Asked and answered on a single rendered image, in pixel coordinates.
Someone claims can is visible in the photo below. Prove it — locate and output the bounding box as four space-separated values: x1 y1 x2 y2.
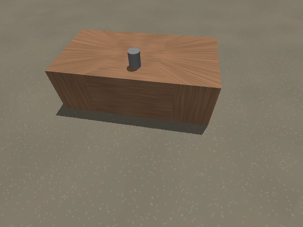
127 47 141 70

